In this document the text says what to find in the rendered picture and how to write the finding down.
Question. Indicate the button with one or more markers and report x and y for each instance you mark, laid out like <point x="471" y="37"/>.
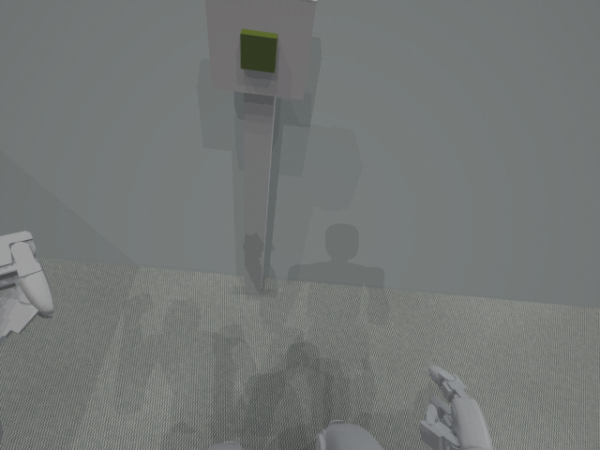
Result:
<point x="258" y="50"/>

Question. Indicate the right robot hand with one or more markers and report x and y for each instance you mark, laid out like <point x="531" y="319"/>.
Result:
<point x="463" y="424"/>

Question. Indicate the right robot thigh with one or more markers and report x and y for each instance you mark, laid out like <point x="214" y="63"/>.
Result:
<point x="346" y="437"/>

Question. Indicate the left robot hand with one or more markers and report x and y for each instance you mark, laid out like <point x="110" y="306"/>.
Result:
<point x="19" y="268"/>

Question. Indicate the panel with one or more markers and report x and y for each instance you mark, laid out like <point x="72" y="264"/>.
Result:
<point x="292" y="21"/>

